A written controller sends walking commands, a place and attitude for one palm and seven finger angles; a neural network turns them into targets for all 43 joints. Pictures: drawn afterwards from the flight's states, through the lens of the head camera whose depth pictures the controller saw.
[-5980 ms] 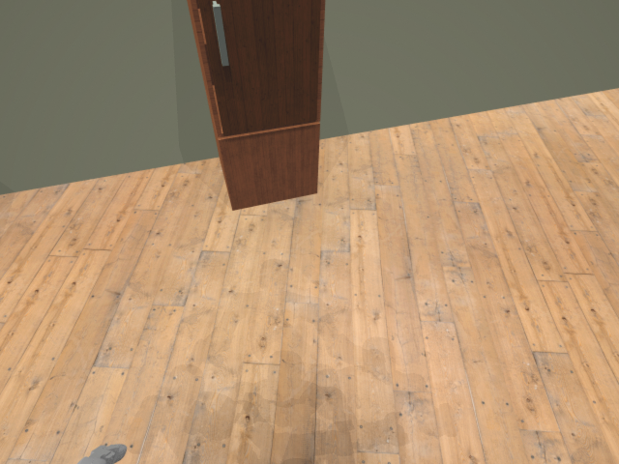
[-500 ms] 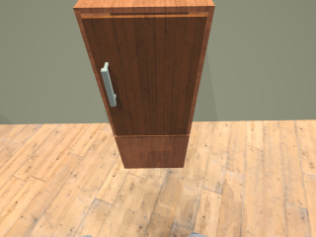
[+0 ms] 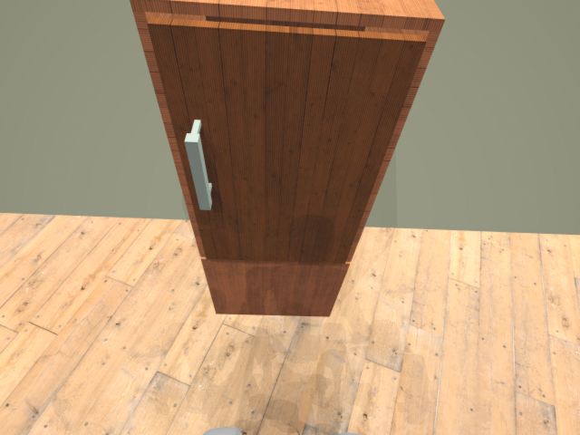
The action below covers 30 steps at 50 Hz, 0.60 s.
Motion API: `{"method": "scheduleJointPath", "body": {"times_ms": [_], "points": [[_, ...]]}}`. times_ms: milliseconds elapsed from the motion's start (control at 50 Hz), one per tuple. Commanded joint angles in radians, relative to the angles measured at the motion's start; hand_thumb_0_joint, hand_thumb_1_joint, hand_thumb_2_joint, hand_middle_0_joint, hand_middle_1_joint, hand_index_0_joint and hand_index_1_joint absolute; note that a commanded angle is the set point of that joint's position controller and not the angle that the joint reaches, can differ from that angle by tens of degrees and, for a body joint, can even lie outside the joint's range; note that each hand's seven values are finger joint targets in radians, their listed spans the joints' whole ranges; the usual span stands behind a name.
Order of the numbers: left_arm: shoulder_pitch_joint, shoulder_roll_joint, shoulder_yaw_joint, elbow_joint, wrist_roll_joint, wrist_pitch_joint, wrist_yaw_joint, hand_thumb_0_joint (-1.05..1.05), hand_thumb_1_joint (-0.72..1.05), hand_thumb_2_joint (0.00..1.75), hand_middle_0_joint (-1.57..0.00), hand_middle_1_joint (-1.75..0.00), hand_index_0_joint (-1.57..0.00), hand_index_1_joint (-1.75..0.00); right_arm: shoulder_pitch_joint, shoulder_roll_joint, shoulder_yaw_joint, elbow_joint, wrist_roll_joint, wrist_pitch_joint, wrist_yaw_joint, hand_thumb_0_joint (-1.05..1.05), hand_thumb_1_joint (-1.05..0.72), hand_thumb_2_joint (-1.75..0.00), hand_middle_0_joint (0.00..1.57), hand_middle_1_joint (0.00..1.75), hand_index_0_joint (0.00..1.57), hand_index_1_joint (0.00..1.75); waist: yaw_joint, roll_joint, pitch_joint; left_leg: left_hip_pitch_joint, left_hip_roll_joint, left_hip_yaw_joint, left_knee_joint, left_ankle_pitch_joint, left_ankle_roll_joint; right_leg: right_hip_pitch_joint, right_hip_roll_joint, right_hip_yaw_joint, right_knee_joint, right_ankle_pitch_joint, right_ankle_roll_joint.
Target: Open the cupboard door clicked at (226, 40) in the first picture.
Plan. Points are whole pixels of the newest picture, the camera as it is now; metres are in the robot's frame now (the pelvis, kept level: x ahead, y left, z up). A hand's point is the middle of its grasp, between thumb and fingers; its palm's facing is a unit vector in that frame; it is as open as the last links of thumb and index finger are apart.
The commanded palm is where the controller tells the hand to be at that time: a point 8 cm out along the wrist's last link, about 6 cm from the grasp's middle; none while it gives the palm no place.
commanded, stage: come to a stop and stand still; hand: left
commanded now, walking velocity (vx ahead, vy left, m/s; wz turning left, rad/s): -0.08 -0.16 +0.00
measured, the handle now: (201, 167) +0.52 +0.20 +0.02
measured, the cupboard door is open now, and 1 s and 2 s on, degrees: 0 0 0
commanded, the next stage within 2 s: look again from close up in 0.72 s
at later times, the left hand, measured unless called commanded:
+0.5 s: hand out of the picture -0.03 +0.13 -0.17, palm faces +0.00 -0.98 -0.20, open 7.3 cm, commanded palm none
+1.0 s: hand out of the picture -0.02 +0.15 -0.17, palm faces +0.01 -0.98 -0.21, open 7.4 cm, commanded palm none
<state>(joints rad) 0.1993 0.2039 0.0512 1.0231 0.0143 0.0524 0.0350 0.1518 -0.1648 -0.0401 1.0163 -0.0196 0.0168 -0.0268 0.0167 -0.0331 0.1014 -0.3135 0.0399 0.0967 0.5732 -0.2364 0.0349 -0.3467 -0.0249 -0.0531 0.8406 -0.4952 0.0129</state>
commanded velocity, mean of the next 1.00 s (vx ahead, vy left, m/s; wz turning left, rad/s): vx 0.00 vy -0.01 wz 0.00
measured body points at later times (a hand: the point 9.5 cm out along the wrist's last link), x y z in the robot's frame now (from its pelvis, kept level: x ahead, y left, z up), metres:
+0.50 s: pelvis -0.05 -0.05 +0.00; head -0.05 -0.06 +0.45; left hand -0.03 +0.18 -0.15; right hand -0.05 -0.28 -0.16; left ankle +0.01 +0.10 -0.73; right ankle -0.07 -0.15 -0.73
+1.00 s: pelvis -0.04 -0.03 +0.00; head -0.04 -0.03 +0.45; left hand -0.02 +0.20 -0.15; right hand -0.03 -0.26 -0.16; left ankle +0.01 +0.10 -0.73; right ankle -0.07 -0.15 -0.73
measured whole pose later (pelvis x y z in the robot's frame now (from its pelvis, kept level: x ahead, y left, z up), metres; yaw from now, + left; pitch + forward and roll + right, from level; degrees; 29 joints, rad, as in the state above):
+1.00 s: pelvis -0.04 -0.03 +0.00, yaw +0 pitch -1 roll -1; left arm 0.31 0.16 0.01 1.03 0.02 -0.01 0.03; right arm 0.31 -0.16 -0.02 1.03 -0.03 0.00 -0.03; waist -0.02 0.02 0.02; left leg -0.32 0.05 0.01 0.57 -0.23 -0.02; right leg -0.17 -0.02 -0.07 0.55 -0.35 0.00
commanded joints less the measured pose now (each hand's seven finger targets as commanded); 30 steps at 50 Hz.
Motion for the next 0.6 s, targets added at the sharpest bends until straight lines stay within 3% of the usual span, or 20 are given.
{"method": "scheduleJointPath", "body": {"times_ms": [0, 80, 160, 200, 220, 240, 260, 280, 300, 320, 340, 380, 420, 460, 500, 520, 580], "points": [[0.084, 0.069, 0.023, -0.038, -0.001, -0.013, 0.0, 0.0, 0.9, 0.9, -0.2, -0.3, -0.2, -0.3, 0.021, -0.159, -0.028, -0.062, -0.002, -0.009, -0.021, 0.0, -0.9, -0.9, 0.2, 0.3, 0.2, 0.3, -0.004, 0.15, -0.158, 0.176, 0.286, -0.215, -0.202, 0.629, 0.164, -0.105, -0.001, 0.082, 0.289, -0.015, 0.016], [0.069, 0.069, 0.02, -0.056, 0.002, 0.0, -0.008, 0.0, 0.9, 0.9, -0.2, -0.3, -0.2, -0.3, 0.042, -0.172, -0.039, -0.062, -0.001, -0.008, -0.018, 0.0, -0.9, -0.9, 0.2, 0.3, 0.2, 0.3, -0.032, 0.188, -0.18, 0.208, 0.271, -0.222, -0.252, 0.404, 0.148, -0.091, -0.009, 0.069, 0.181, 0.004, 0.029], [0.057, 0.043, 0.005, -0.064, 0.004, -0.007, -0.015, 0.0, 0.9, 0.9, -0.2, -0.3, -0.2, -0.3, 0.063, -0.19, -0.051, -0.049, -0.006, -0.004, -0.009, 0.0, -0.9, -0.9, 0.2, 0.3, 0.2, 0.3, -0.053, 0.21, -0.177, 0.193, 0.276, -0.255, -0.289, 0.195, 0.139, -0.002, -0.021, 0.027, -0.068, -0.015, 0.017], [0.087, 0.038, -0.001, -0.048, 0.002, -0.017, -0.014, 0.0, 0.9, 0.9, -0.2, -0.3, -0.2, -0.3, 0.063, -0.185, -0.051, -0.041, -0.004, -0.003, 0.001, 0.0, -0.9, -0.9, 0.2, 0.3, 0.2, 0.3, -0.042, 0.214, -0.167, 0.153, 0.24, -0.246, -0.289, 0.134, 0.114, 0.073, -0.002, 0.001, -0.216, 0.044, 0.007], [0.132, 0.035, -0.002, -0.031, 0.001, -0.021, -0.013, 0.0, 0.9, 0.9, -0.2, -0.3, -0.2, -0.3, 0.051, -0.183, -0.051, -0.041, 0.0, -0.002, 0.003, 0.0, -0.9, -0.9, 0.2, 0.3, 0.2, 0.3, -0.022, 0.201, -0.171, 0.117, 0.218, -0.223, -0.282, 0.069, 0.09, 0.14, 0.001, -0.016, -0.318, 0.128, 0.004], [0.178, 0.044, -0.001, -0.012, 0.003, -0.025, -0.011, 0.0, 0.9, 0.9, -0.2, -0.3, -0.2, -0.3, 0.039, -0.17, -0.051, -0.044, 0.004, 0.001, 0.006, 0.0, -0.9, -0.9, 0.2, 0.3, 0.2, 0.3, -0.002, 0.165, -0.167, 0.064, 0.178, -0.183, -0.256, -0.006, 0.05, 0.218, -0.003, -0.026, -0.443, 0.218, -0.001], [0.185, 0.078, 0.001, -0.008, 0.009, -0.034, -0.007, 0.0, 0.9, 0.9, -0.2, -0.3, -0.2, -0.3, 0.05, -0.126, -0.044, -0.045, 0.011, 0.003, 0.01, 0.0, -0.9, -0.9, 0.2, 0.3, 0.2, 0.3, -0.007, 0.06, -0.131, -0.01, 0.111, -0.133, -0.178, -0.075, -0.002, 0.246, -0.073, 0.069, -0.551, 0.224, -0.026], [0.144, 0.134, 0.004, -0.021, 0.013, -0.042, -0.004, 0.0, 0.9, 0.9, -0.2, -0.3, -0.2, -0.3, 0.047, -0.07, -0.029, -0.057, 0.016, 0.007, 0.015, 0.0, -0.9, -0.9, 0.2, 0.3, 0.2, 0.3, -0.025, -0.094, -0.092, -0.047, 0.032, -0.06, -0.086, -0.128, -0.053, 0.16, -0.219, 0.238, -0.623, 0.134, -0.088], [0.074, 0.163, 0.005, -0.044, 0.009, -0.046, -0.002, 0.0, 0.9, 0.9, -0.2, -0.3, -0.2, -0.3, 0.033, -0.057, -0.019, -0.063, 0.011, 0.01, 0.023, 0.0, -0.9, -0.9, 0.2, 0.3, 0.2, 0.3, -0.033, -0.137, -0.059, 0.007, 0.016, -0.054, -0.04, -0.135, -0.059, 0.015, -0.279, 0.267, -0.675, 0.035, -0.125], [0.04, 0.153, 0.005, -0.049, 0.007, -0.052, -0.001, 0.0, 0.9, 0.9, -0.2, -0.3, -0.2, -0.3, 0.01, -0.068, -0.018, -0.054, 0.004, 0.017, 0.022, 0.0, -0.9, -0.9, 0.2, 0.3, 0.2, 0.3, -0.022, -0.215, -0.02, 0.026, 0.024, -0.074, 0.012, -0.122, -0.052, -0.054, -0.248, 0.272, -0.689, 0.019, -0.129], [0.02, 0.126, -0.003, -0.041, 0.005, -0.053, 0.0, 0.0, 0.9, 0.9, -0.2, -0.3, -0.2, -0.3, 0.035, -0.071, -0.015, -0.034, 0.002, 0.016, 0.019, 0.0, -0.9, -0.9, 0.2, 0.3, 0.2, 0.3, -0.035, -0.2, 0.0, 0.032, 0.025, -0.084, 0.025, -0.08, -0.047, -0.048, -0.225, 0.239, -0.669, 0.082, -0.129], [0.019, 0.098, -0.012, -0.027, -0.002, -0.058, -0.001, 0.0, 0.9, 0.9, -0.2, -0.3, -0.2, -0.3, 0.115, -0.06, -0.007, 0.016, 0.004, 0.004, 0.015, 0.0, -0.9, -0.9, 0.2, 0.3, 0.2, 0.3, -0.059, -0.126, -0.027, 0.086, 0.027, -0.08, -0.038, 0.034, -0.046, 0.005, -0.174, 0.152, -0.583, 0.223, -0.107], [0.051, 0.073, -0.017, -0.005, -0.009, -0.06, -0.001, 0.0, 0.9, 0.9, -0.2, -0.3, -0.2, -0.3, 0.149, -0.064, 0.002, 0.051, 0.006, -0.009, 0.009, 0.0, -0.9, -0.9, 0.2, 0.3, 0.2, 0.3, -0.052, -0.032, -0.031, 0.139, 0.048, -0.107, -0.127, 0.14, -0.042, 0.016, -0.116, 0.107, -0.526, 0.23, -0.067], [0.076, 0.06, -0.019, 0.011, -0.01, -0.058, 0.0, 0.0, 0.9, 0.9, -0.2, -0.3, -0.2, -0.3, 0.16, -0.081, 0.008, 0.066, 0.006, -0.011, 0.002, 0.0, -0.9, -0.9, 0.2, 0.3, 0.2, 0.3, -0.036, -0.045, 0.011, 0.113, 0.064, -0.121, -0.159, 0.121, -0.043, 0.032, -0.089, 0.111, -0.552, 0.166, -0.05], [0.091, 0.067, -0.017, 0.037, -0.011, -0.05, -0.001, 0.0, 0.9, 0.9, -0.2, -0.3, -0.2, -0.3, 0.153, -0.069, 0.01, 0.088, 0.007, -0.009, 0.001, 0.0, -0.9, -0.9, 0.2, 0.3, 0.2, 0.3, -0.026, 0.043, 0.013, 0.107, 0.057, -0.122, -0.168, 0.092, -0.046, 0.044, -0.091, 0.11, -0.564, 0.118, -0.047], [0.093, 0.068, -0.016, 0.042, -0.012, -0.049, -0.002, 0.0, 0.9, 0.9, -0.2, -0.3, -0.2, -0.3, 0.162, -0.066, 0.013, 0.094, 0.006, -0.009, 0.0, 0.0, -0.9, -0.9, 0.2, 0.3, 0.2, 0.3, -0.025, 0.055, 0.017, 0.094, 0.054, -0.117, -0.175, 0.09, -0.048, 0.059, -0.09, 0.11, -0.562, 0.123, -0.046], [0.109, 0.06, -0.018, 0.056, -0.013, -0.051, -0.002, 0.0, 0.9, 0.9, -0.2, -0.3, -0.2, -0.3, 0.181, -0.058, 0.015, 0.106, 0.005, -0.009, -0.003, 0.0, -0.9, -0.9, 0.2, 0.3, 0.2, 0.3, -0.024, 0.025, 0.004, 0.101, 0.049, -0.11, -0.168, 0.084, -0.05, 0.069, -0.094, 0.113, -0.574, 0.113, -0.051]]}}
